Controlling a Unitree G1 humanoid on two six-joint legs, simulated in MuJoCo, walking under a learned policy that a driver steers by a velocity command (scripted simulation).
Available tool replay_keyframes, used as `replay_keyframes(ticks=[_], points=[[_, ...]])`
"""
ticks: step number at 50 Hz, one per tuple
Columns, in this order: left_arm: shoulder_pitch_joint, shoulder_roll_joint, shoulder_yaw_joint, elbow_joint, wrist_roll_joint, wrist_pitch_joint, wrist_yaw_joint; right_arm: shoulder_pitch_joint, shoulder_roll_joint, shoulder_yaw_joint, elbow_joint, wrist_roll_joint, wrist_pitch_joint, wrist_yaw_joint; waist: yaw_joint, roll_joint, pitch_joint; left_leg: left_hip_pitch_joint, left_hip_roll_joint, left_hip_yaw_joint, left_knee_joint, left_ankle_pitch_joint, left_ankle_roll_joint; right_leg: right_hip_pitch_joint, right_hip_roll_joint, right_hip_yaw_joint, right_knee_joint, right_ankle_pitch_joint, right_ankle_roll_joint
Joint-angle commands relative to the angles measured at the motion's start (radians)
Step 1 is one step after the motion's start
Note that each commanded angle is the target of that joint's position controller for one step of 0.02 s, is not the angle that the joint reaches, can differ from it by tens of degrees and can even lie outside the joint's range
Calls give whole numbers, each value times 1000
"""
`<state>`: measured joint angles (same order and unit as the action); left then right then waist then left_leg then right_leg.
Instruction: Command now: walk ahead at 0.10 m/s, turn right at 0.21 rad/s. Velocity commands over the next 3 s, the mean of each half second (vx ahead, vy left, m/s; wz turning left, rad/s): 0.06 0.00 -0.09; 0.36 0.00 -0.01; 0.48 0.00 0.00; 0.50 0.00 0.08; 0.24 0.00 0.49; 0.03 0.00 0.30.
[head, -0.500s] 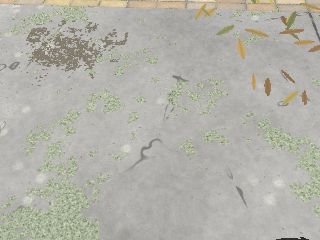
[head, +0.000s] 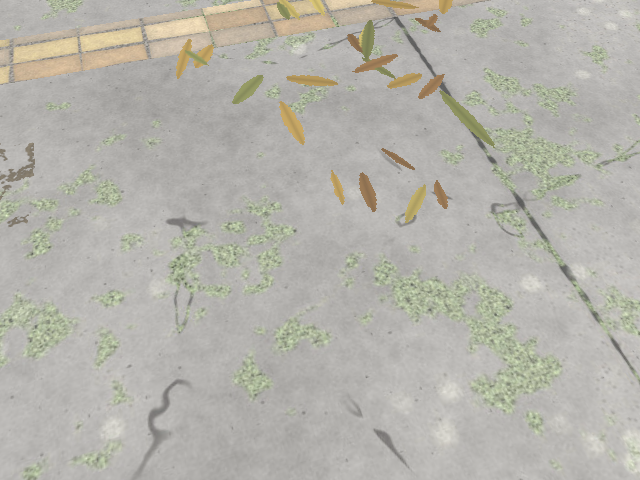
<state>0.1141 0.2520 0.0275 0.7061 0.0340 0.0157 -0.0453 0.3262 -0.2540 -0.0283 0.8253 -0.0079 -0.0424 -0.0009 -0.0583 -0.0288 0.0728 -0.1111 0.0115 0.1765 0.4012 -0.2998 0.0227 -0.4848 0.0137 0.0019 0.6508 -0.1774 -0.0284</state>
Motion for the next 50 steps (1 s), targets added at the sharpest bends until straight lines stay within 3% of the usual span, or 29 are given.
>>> replay_keyframes(ticks=[1, 2, 3, 4, 5, 6, 7, 8, 11, 14, 16, 17, 18, 19, 20, 22, 24, 27, 30, 33, 34, 35, 36, 37, 38, 40, 43, 46, 50], points=[[108, 74, 19, -24, 11, -27, 13, -15, -159, -39, -40, 11, 6, -7, 76, 119, -127, -1, 202, -99, 116, 690, 92, 242, 28, -26, -202, 92, -39], [149, 116, 27, -13, 23, -41, 20, 30, -143, -35, -36, 5, 8, -8, 85, 30, -173, -58, 158, -74, 232, 532, 52, 369, -44, 56, -252, 320, -60], [203, 189, 37, -26, 30, -51, 30, 84, -74, -15, -72, -7, 12, -7, 73, -158, -274, -212, 87, -24, 437, 3, 9, 559, -324, 328, -188, 843, -133], [211, 157, 29, -15, -26, -41, 48, 110, -46, -5, -52, 12, 45, -10, 92, -210, -385, -225, -10, -127, 527, -379, -4, 545, -418, 431, -211, 887, -301], [189, 125, 22, -5, -41, -32, 55, 63, -93, -14, -44, 4, 67, -10, 90, -119, -310, -258, 9, -179, 575, -371, -13, 486, -368, 392, -265, 664, -304], [134, 104, 11, -2, -32, -25, 62, 4, -94, -16, -52, 0, 74, -9, 77, -107, -202, -290, 11, -189, 571, -331, -15, 400, -321, 347, -314, 511, -274], [78, 79, 0, -1, -19, -18, 68, -13, -86, -15, -43, -4, 78, -11, 50, -78, -139, -284, 25, -200, 519, -278, -21, 336, -273, 298, -347, 413, -230], [45, 75, -1, -2, -17, -17, 74, -3, -87, -16, -31, -9, 83, -13, 31, -95, -107, -245, 29, -196, 468, -229, -28, 282, -238, 251, -367, 392, -199], [37, 73, -2, 21, -12, -25, 70, 42, -63, -12, 14, -6, 92, -15, 21, -75, -148, -143, 1, -175, 376, -164, -36, 259, -193, 183, -363, 355, -171], [39, 80, 3, 50, -11, -25, 66, 8, -46, -7, 24, -4, 97, -21, 37, -92, -137, -103, -5, -168, 256, -96, -36, 230, -185, 198, -377, 132, -161], [19, 82, 5, 64, -17, -16, 65, 19, -34, -4, 43, -8, 92, -23, 20, -81, -115, -31, -14, -151, 113, 19, -23, 169, -164, 201, -374, -69, -131], [26, 76, 4, 72, -21, -12, 65, 15, -38, -2, 49, -14, 85, -24, 18, -56, -97, 14, -1, -168, 29, 87, -12, 122, -150, 207, -380, -178, -95], [43, 62, 1, 82, -21, -11, 65, 10, -62, -3, 47, -25, 73, -25, 27, -20, -77, 34, 63, -245, -25, 92, 2, 83, -133, 211, -371, -238, -53], [72, 54, 3, 91, -26, -8, 61, -30, -110, -11, 38, -23, 62, -24, 66, 46, -32, -67, 119, -322, -65, -10, 22, 101, -74, 161, -358, -219, -25], [64, 49, 4, 108, -28, -5, 57, -56, -100, -10, 50, -11, 54, -19, 72, 109, 1, -217, 126, -344, -114, -112, 31, 225, -40, 117, -324, -110, -15], [105, 53, 7, 150, -22, -12, 54, -62, -75, -3, 69, -8, 39, -16, 83, 133, -40, -249, 104, -331, -165, -194, 15, 353, -39, 104, -273, -51, -23], [122, 76, 18, 169, -11, -18, 51, -42, -109, -19, 78, -8, 42, -17, 71, 162, -31, -203, 97, -353, -175, -370, 48, 269, 10, 53, -189, -239, -44], [72, 39, 15, 160, -1, -27, 38, 2, -147, -42, 94, -8, 48, -18, 39, 196, 60, -145, 227, -501, -270, -508, 140, 93, 35, -38, -34, -205, -44], [87, 35, 17, 162, -4, -54, 28, -16, -137, -51, 98, -9, 31, -13, 52, 162, 60, -102, 255, -489, -275, -388, 170, 79, -8, -43, -23, -201, -53], [243, 34, 25, 230, -12, -78, 34, -63, -120, -56, 96, -3, 19, -4, 120, 109, 47, -254, 155, -351, -130, -314, 133, 395, 31, -59, -230, -161, -72], [355, 81, 39, 264, -7, -87, 45, -98, -81, -47, 76, -8, 12, -3, 163, -5, 34, -365, 90, -265, 51, -246, 103, 525, -74, 110, -339, -263, -94], [463, 177, 65, 289, -9, -92, 50, -128, -8, -27, 34, 0, 3, 8, 187, -256, 12, -570, -51, -107, 365, -201, 56, 634, -294, 530, -525, -543, -182], [465, 168, 61, 296, -5, -87, 48, -164, -79, -42, 20, -27, -1, 10, 177, -171, 53, -647, -37, -169, 536, -238, 73, 593, -384, 651, -551, -500, -236], [386, 133, 51, 275, -3, -88, 47, -160, -82, -46, 29, -27, -6, 18, 125, -62, 62, -647, 12, -217, 605, -158, 85, 553, -356, 562, -523, -433, -233], [333, 109, 45, 259, -5, -94, 47, -143, -66, -42, 44, -19, -13, 27, 96, -32, 46, -622, 37, -221, 612, -82, 84, 529, -313, 474, -528, -350, -207], [306, 81, 34, 259, -13, -107, 53, -149, -60, -41, 54, -28, -15, 39, 77, -36, 17, -590, 64, -197, 587, 22, 59, 533, -252, 335, -549, -165, -170], [374, 61, 25, 300, -22, -117, 59, -197, -40, -35, 44, -33, -1, 45, 85, -45, 1, -600, 59, -150, 552, 86, 13, 557, -218, 209, -532, 126, -169], [401, 63, 20, 323, -20, -114, 61, -315, -17, -22, 0, -27, 5, 45, 103, -49, 27, -597, 52, -113, 427, 141, -14, 527, -198, 135, -523, 256, -172], [412, 80, 22, 344, -16, -115, 59, -408, -18, -13, -40, -14, 6, 41, 117, -78, 51, -478, 26, -79, 245, 206, 9, 482, -202, 88, -517, 338, -164]])
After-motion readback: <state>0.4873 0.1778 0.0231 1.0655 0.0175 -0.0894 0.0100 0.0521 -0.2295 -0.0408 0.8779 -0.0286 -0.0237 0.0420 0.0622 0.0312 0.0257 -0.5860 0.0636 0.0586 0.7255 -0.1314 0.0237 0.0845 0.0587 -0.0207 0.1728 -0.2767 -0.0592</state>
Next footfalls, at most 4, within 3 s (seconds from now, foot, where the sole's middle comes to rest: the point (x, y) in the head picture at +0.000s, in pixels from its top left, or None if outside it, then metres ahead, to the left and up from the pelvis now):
0.04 right None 0.14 -0.09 -0.78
0.36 left None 0.08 0.12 -0.78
1.12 left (269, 473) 0.46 0.10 -0.78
1.68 right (338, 329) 0.78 -0.06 -0.78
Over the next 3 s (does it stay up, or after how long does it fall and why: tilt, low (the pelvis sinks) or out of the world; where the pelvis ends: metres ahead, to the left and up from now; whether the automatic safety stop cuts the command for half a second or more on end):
stays up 1.01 0.00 0.01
